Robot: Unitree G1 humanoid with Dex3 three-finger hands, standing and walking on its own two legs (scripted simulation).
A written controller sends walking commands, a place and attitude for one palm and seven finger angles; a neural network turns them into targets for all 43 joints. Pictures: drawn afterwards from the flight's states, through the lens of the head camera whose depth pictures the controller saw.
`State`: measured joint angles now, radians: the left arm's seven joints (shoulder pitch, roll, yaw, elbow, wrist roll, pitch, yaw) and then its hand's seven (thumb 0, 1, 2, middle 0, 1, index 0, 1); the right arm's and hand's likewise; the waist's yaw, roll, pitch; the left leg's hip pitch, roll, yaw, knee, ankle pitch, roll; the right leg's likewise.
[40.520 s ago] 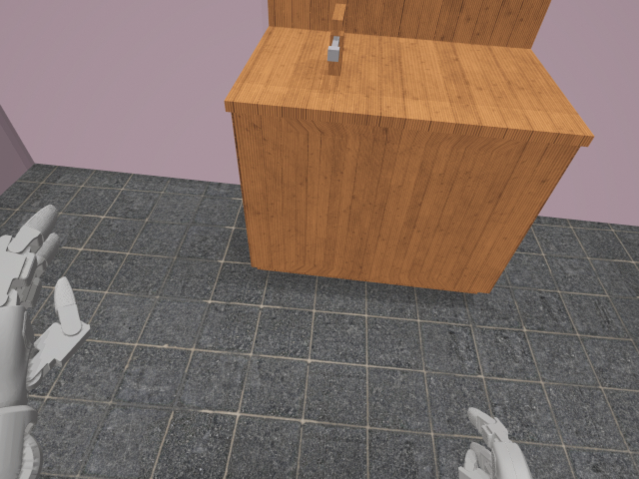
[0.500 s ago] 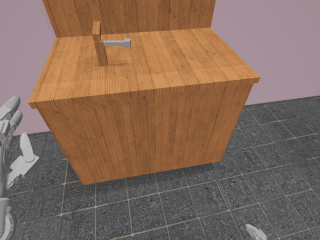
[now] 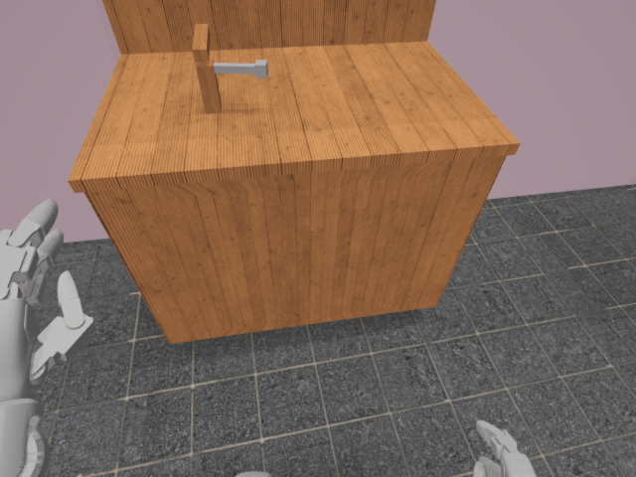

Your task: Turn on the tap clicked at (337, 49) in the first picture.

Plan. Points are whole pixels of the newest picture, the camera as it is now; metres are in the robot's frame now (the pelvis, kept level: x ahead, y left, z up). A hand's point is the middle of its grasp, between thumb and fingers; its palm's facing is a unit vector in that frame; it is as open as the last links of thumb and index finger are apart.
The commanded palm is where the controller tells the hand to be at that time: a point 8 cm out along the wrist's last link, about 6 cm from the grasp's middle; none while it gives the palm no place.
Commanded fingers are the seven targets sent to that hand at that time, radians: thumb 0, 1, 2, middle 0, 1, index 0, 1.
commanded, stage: stand and check the lever's angle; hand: left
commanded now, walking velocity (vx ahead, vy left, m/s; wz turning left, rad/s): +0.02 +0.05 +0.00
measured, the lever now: (261, 69) +0.86 +0.19 +0.11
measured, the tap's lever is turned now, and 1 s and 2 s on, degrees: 80 80 80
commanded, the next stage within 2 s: stand and wait in 0.24 s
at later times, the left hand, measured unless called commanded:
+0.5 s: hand (92, 282) +0.25 +0.25 +0.16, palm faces +0.38 -0.83 -0.40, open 7.4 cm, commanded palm +0.20 +0.29 +0.19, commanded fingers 0.00 0.90 0.90 -0.20 -0.30 -0.20 -0.30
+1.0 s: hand (81, 284) +0.25 +0.26 +0.16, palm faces +0.38 -0.85 -0.36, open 7.4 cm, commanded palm +0.20 +0.30 +0.19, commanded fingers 0.00 0.90 0.90 -0.20 -0.30 -0.20 -0.30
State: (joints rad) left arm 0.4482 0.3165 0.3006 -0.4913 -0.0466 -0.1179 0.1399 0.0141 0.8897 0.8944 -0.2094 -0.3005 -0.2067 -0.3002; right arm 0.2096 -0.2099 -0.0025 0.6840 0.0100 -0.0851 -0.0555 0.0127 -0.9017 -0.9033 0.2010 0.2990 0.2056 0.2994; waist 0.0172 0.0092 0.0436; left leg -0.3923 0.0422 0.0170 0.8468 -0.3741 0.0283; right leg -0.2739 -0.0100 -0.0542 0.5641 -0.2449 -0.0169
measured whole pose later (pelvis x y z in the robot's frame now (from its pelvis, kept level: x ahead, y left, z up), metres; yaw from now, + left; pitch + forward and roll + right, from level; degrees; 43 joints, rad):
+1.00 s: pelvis +0.03 +0.02 +0.01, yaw -1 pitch -1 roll -1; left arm 0.47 0.34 0.31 -0.47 -0.06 -0.14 0.16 0.01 0.89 0.89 -0.21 -0.30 -0.21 -0.30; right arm 0.17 -0.20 0.00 0.60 0.00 -0.07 -0.07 0.01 -0.90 -0.90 0.20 0.30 0.20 0.30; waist 0.01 0.01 0.04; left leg -0.21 0.02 0.03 0.45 -0.23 0.01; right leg -0.18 0.00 0.00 0.40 -0.20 0.01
